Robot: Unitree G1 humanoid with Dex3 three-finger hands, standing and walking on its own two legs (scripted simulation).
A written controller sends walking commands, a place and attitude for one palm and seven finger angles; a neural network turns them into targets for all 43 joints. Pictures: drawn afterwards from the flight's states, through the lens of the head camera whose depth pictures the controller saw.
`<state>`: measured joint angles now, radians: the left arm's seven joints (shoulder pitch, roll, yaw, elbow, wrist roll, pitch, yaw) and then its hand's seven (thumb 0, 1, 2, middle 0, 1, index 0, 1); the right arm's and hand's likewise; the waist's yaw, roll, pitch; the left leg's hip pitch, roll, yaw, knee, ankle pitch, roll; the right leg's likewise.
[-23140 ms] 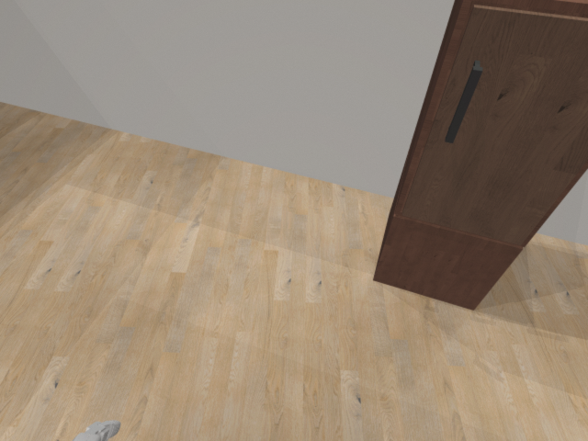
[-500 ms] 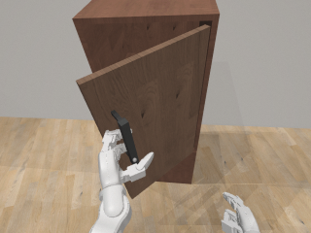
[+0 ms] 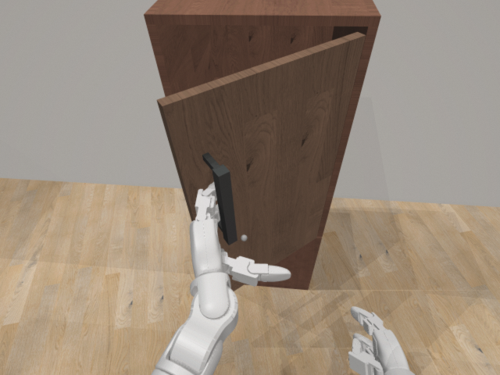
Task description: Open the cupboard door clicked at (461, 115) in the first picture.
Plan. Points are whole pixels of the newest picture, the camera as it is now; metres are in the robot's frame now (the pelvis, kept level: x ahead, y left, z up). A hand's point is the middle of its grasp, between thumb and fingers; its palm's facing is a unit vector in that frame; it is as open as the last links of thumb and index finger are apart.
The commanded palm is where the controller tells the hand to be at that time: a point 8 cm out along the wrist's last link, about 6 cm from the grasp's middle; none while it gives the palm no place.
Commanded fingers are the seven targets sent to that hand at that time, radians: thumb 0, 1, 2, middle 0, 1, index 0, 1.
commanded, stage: slide the hand sideways off the handle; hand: left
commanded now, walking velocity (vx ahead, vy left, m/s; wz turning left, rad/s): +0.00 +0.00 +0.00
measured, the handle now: (220, 202) +0.37 +0.07 +0.10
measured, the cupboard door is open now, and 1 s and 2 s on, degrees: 40 46 46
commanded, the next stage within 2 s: draw the hand back to the body in 1.26 s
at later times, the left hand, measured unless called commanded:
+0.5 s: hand (249, 269) +0.25 +0.02 +0.09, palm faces -0.16 -0.99 +0.00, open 16.4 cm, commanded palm +0.22 +0.07 +0.09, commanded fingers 0.00 -0.50 0.30 -0.15 -0.30 -0.15 -0.30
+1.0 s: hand (214, 289) +0.22 +0.06 +0.09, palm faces -0.11 -0.99 +0.00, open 16.3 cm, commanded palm +0.18 +0.12 +0.09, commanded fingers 0.00 -0.50 0.30 -0.15 -0.30 -0.15 -0.30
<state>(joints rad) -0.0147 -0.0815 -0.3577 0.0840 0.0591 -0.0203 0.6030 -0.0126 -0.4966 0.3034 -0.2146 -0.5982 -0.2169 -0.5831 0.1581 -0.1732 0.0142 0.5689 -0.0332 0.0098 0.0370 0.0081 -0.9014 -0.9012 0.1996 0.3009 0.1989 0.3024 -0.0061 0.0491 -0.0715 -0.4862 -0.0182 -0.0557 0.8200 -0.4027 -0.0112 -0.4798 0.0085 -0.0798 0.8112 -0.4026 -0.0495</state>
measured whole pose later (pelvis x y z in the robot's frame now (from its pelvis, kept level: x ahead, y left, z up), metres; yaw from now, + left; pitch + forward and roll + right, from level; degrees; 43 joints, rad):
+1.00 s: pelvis +0.02 +0.00 -0.01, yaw -2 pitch +6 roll +0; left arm 0.54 0.09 -0.28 -0.38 -0.01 -0.15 0.06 -0.01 -0.50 0.30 -0.17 -0.31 -0.17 -0.31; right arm 0.26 -0.20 0.04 0.37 0.01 -0.01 0.02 0.01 -0.90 -0.90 0.20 0.30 0.20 0.30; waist 0.01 0.04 -0.10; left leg -0.50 -0.02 -0.02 0.86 -0.47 0.00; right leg -0.51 0.01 -0.05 0.87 -0.46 -0.04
